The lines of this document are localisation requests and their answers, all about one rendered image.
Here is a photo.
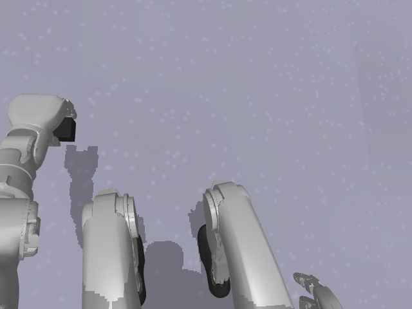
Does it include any small box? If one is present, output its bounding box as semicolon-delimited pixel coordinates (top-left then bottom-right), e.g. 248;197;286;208
52;117;76;142

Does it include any right robot hand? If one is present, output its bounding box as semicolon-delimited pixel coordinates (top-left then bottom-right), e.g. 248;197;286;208
294;272;343;309

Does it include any left robot hand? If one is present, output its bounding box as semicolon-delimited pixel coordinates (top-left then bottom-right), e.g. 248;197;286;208
8;94;77;147

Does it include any left robot arm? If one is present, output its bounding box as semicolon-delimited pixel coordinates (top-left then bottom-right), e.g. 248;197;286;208
0;124;50;309

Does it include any right robot foot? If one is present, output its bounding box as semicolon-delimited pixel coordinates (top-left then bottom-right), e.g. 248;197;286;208
198;224;230;298

